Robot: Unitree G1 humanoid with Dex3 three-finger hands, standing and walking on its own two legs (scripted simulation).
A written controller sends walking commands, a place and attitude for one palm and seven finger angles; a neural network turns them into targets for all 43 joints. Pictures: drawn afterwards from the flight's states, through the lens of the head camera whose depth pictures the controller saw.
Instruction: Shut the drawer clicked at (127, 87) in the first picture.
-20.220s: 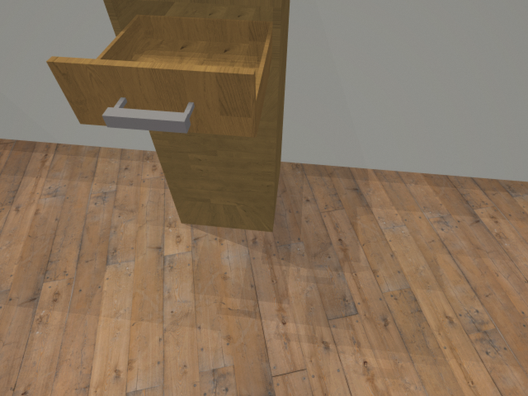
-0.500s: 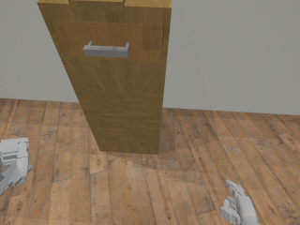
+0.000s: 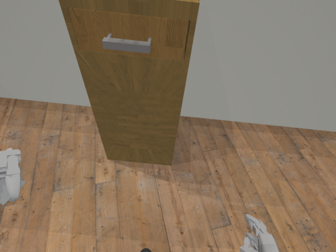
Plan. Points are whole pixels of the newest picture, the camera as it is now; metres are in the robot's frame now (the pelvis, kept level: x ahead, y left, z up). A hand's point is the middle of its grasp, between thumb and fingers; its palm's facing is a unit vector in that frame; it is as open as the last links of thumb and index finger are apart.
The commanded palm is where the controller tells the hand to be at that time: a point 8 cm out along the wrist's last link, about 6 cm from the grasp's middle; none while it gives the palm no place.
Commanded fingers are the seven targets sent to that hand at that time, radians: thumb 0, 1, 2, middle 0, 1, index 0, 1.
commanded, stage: step back with the hand held close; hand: left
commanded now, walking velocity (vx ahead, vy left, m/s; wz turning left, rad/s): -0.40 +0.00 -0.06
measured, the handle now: (128, 41) +0.72 +0.19 +0.12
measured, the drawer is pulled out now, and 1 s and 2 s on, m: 0.00 0.00 0.00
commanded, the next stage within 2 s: stop stepping back and stand still in 0.42 s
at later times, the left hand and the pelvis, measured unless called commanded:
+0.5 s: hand out of the picture +0.10 +0.26 +0.15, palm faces +0.35 -0.85 -0.39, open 3.2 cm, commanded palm +0.02 +0.29 +0.18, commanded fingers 0.00 0.90 0.90 -1.40 -1.60 -1.40 -1.60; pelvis -0.12 +0.01 +0.00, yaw -2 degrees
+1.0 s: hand out of the picture -0.04 +0.25 +0.15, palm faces +0.43 -0.85 -0.32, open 3.2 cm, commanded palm -0.10 +0.30 +0.18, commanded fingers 0.00 0.90 0.90 -1.40 -1.60 -1.40 -1.60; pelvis -0.23 +0.02 +0.00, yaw +1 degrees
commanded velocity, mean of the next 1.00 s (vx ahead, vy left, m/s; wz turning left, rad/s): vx -0.05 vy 0.00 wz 0.00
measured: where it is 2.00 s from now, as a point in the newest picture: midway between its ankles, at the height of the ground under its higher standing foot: outside the picture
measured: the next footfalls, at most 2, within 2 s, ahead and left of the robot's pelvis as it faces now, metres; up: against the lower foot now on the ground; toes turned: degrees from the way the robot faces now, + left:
right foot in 0.04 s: -0.09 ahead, -0.12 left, +0.00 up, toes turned +0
left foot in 0.42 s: +0.00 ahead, +0.10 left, +0.00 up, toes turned -3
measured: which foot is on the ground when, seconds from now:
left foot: down 0.00-0.26, up 0.28-0.40, down 0.42-0.72, up 0.74-0.96, down 0.98-1.00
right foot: up 0.00-0.02, down 0.04-0.44, up 0.46-0.72, down 0.74-1.00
